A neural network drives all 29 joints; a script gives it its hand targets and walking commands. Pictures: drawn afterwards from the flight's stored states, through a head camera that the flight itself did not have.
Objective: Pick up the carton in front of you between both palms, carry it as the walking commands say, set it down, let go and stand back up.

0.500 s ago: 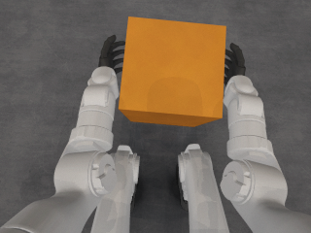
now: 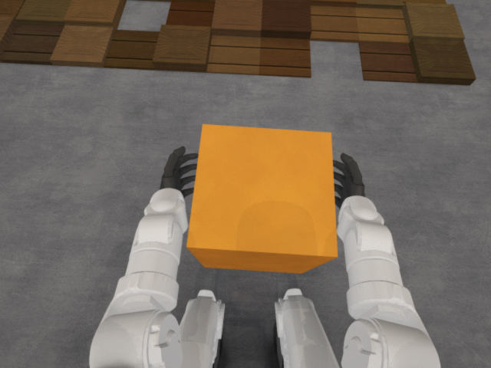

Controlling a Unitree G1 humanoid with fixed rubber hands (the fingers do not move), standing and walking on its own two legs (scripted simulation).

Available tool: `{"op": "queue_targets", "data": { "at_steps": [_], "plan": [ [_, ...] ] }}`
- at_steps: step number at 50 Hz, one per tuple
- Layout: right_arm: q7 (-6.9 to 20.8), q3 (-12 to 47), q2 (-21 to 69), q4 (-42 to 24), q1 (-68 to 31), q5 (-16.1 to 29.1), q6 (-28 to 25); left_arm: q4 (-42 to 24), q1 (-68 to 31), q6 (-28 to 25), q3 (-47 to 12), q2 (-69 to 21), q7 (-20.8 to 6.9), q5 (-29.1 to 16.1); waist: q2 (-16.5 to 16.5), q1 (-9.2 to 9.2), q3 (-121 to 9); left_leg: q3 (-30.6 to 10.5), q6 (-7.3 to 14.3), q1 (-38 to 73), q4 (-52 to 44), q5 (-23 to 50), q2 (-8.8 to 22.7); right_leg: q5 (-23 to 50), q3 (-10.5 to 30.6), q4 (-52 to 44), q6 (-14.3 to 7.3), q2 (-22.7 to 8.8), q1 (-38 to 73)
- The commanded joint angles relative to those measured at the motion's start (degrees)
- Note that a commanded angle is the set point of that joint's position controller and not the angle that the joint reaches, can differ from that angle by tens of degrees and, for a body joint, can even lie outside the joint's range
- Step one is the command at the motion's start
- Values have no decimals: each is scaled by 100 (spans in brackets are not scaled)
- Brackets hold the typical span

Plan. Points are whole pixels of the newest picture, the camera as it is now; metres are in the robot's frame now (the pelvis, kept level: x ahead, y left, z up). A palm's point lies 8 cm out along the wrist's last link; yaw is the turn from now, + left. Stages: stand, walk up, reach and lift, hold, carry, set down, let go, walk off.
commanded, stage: reach and lift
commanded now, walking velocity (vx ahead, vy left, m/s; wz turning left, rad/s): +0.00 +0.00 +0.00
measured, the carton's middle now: (258, 209) +0.40 -0.02 -0.10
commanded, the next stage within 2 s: hold in 1.72 s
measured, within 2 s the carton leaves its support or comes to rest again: neither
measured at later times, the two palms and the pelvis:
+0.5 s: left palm (132, 174) +0.36 +0.14 +0.12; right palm (390, 179) +0.36 -0.16 +0.12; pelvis +0.05 +0.00 +0.13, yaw +0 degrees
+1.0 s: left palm (101, 164) +0.34 +0.14 +0.18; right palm (424, 168) +0.34 -0.16 +0.18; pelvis +0.04 +0.00 +0.16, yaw +0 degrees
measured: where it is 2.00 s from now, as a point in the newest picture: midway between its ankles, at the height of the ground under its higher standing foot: outside the picture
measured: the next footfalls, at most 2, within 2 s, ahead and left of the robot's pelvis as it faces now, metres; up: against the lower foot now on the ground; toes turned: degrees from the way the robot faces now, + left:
none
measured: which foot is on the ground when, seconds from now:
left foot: down 0.00-1.00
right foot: down 0.00-1.00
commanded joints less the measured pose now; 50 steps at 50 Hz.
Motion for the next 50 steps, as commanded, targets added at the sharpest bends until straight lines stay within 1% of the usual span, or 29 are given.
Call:
{"op": "queue_targets", "data": {
  "at_steps": [1, 9, 16, 23, 29, 33, 37, 41, 45, 50],
  "plan": [
    [1403, 3292, 6169, 105, -3090, 711, -89, 169, -3050, -82, -3182, -6156, -1381, -676, -87, -53, -3691, 122, 33, 2492, -1404, 1140, -644, 1281, -203, -1298, -59, 670, 3007],
    [1405, 3444, 6225, -15, -2269, 627, -126, 15, -2233, -104, -3327, -6192, -1414, -604, -90, -18, -3021, -64, 70, 3587, -2363, 1483, -527, 1610, -19, -2234, -121, 582, 4145],
    [1422, 3680, 6257, -253, -1577, 631, -13, -273, -1535, 30, -3594, -6212, -1462, -606, -89, 27, -2444, -209, 83, 4720, -3239, 2075, -411, 2168, 133, -3075, -158, 489, 5249],
    [1466, 3876, 6229, -619, -971, 695, 330, -650, -917, 383, -3826, -6151, -1541, -680, -111, 76, -1739, -274, 95, 5913, -4151, 2699, -312, 2743, 216, -3994, -153, 383, 6332],
    [1524, 4076, 6206, -1057, -637, 772, 787, -1062, -538, 856, -3960, -6100, -1632, -727, -120, 98, -1022, -253, 71, 6759, -4878, 2911, -223, 2911, 214, -4755, -133, 303, 7168],
    [1554, 4129, 6118, -1334, -535, 787, 1129, -1360, -407, 1197, -3970, -6024, -1681, -759, -127, 136, -436, -236, 82, 7147, -5339, 2787, -177, 2770, 206, -5235, -138, 271, 7558],
    [1596, 3773, 5968, -1271, -549, 586, 1385, -1293, -426, 1471, -3643, -5864, -1737, -583, -88, 120, 283, -229, 112, 7228, -5678, 2128, -120, 2088, 163, -5542, -186, 244, 7559],
    [1671, 3360, 5905, -1028, -925, 398, 1438, -1074, -851, 1525, -3264, -5825, -1824, -398, -75, 101, 624, -168, 152, 7104, -5779, 1437, -79, 1427, 113, -5609, -226, 215, 7514],
    [1726, 3442, 6059, -1133, -1424, 464, 1381, -1168, -1356, 1460, -3338, -5957, -1878, -455, -64, 112, 267, -145, 162, 7177, -5727, 1433, -67, 1433, 90, -5547, -227, 206, 7676],
    [1728, 3527, 6118, -1151, -1535, 501, 1384, -1193, -1444, 1449, -3366, -5941, -1868, -463, -96, 143, 49, -128, 154, 7307, -5749, 1535, -87, 1533, 82, -5574, -200, 211, 7826]
  ]
}}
